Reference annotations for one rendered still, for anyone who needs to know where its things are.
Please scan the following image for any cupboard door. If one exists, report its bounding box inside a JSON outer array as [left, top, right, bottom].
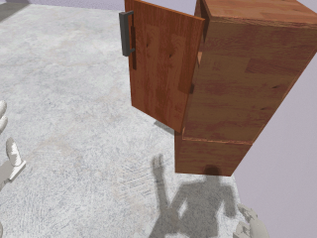
[[124, 0, 206, 133]]

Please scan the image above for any right robot hand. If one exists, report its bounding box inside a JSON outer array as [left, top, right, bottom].
[[233, 203, 270, 238]]

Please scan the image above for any left robot hand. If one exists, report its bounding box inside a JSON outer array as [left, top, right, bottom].
[[0, 100, 27, 191]]

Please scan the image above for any handle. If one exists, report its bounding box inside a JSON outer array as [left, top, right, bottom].
[[119, 10, 136, 57]]

